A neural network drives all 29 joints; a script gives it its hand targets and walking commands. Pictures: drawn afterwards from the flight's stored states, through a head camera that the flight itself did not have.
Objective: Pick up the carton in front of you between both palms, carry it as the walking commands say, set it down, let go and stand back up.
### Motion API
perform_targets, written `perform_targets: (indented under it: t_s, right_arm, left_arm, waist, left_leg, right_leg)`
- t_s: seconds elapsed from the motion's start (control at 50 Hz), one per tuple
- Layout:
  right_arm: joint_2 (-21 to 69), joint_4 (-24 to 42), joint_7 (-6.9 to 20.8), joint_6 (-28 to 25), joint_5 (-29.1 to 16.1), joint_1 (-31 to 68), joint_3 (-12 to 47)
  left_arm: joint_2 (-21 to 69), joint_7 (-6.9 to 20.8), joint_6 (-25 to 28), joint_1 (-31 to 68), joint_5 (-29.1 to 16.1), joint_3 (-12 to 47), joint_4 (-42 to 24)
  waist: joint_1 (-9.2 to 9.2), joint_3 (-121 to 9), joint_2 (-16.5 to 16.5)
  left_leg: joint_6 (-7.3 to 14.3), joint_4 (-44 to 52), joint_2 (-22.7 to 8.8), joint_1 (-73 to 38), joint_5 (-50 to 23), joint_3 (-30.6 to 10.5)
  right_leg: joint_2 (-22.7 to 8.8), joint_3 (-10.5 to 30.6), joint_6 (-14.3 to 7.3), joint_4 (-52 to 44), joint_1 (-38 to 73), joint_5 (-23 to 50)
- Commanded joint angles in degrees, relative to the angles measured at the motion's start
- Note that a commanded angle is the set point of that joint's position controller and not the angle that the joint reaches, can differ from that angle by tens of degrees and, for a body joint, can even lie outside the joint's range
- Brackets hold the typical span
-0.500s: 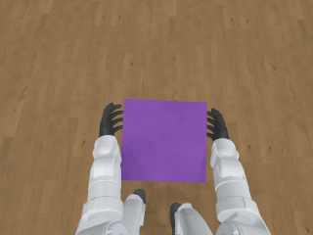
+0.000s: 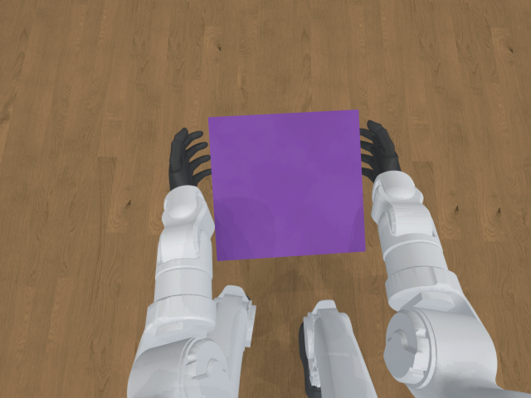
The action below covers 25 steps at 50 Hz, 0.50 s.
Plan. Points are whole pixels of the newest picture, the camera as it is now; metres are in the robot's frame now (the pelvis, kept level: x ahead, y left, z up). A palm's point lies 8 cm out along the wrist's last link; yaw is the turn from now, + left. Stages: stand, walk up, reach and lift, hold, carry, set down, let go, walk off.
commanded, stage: set down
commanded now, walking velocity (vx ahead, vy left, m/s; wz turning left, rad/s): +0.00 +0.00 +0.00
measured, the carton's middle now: (280, 187) +0.46 +0.02 -0.18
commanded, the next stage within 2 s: none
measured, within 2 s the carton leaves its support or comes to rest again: rests again in 1.52 s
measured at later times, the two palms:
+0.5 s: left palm (209, 207) +0.43 +0.16 -0.23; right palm (354, 184) +0.49 -0.13 -0.25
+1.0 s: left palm (210, 206) +0.45 +0.17 -0.32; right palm (337, 184) +0.52 -0.11 -0.35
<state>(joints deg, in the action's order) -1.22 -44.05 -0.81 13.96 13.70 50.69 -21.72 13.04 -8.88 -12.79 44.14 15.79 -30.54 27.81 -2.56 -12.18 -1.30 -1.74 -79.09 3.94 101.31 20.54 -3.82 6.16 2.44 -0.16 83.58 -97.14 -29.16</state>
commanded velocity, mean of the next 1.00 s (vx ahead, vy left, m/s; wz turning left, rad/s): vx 0.00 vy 0.00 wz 0.00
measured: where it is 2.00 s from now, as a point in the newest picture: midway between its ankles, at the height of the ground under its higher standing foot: (272, 360)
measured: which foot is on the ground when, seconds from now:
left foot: down 0.00-1.00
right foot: down 0.00-1.00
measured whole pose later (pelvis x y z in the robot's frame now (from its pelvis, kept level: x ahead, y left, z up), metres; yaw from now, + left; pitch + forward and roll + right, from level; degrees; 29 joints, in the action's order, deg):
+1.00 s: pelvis -0.03 -0.02 -0.19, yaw +3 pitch +45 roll +6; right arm -16.2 -69.9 -5.1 9.0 4.1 83.0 0.0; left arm 3.9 -11.2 -7.0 66.3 4.0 -36.1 44.1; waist -7.1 4.8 2.2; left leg -7.1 -113.9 6.7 133.3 26.0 -2.4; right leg 8.2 1.3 -1.7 122.5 -131.3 -35.5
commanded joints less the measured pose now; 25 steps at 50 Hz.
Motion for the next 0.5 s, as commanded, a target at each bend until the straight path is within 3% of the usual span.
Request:
perform_targets:
  t_s: [0.0, 0.22, 0.48]
  right_arm:
    - [48.34, -0.64, 14.78, -3.05, -6.90, 32.58, 26.22]
    - [44.44, -2.18, 12.45, -4.55, -9.85, 39.40, 29.09]
    - [38.57, -8.47, 9.47, -5.83, -11.21, 47.39, 29.80]
  left_arm:
    - [48.06, 13.79, -1.24, 29.73, -6.02, 32.59, 10.29]
    - [44.65, 10.89, 0.47, 36.72, -8.43, 31.67, 9.23]
    - [37.97, 9.29, 2.23, 45.36, -10.03, 26.38, 9.59]
  waist:
    - [-0.20, -47.83, -0.29]
    - [-1.26, -51.53, -2.09]
    - [-3.08, -49.60, -5.01]
  left_leg:
    - [-1.08, 0.34, 4.30, -35.88, -10.42, 4.18]
    - [-1.79, -10.64, 4.80, -26.34, -10.34, 6.03]
    - [-2.28, -21.55, 4.09, -14.79, -8.62, 7.94]
  right_leg:
    - [3.31, -1.97, -0.36, -6.98, 10.70, 9.39]
    - [3.69, -2.27, 0.16, 3.03, 5.57, 9.96]
    - [3.03, -1.10, 0.10, 12.03, 0.94, 8.77]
